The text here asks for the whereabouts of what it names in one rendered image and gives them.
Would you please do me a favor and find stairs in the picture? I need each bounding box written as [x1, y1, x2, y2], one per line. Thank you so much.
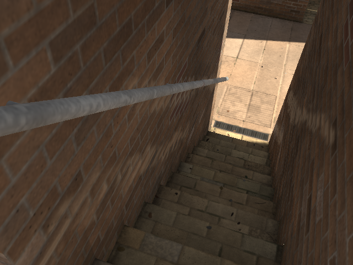
[92, 127, 283, 265]

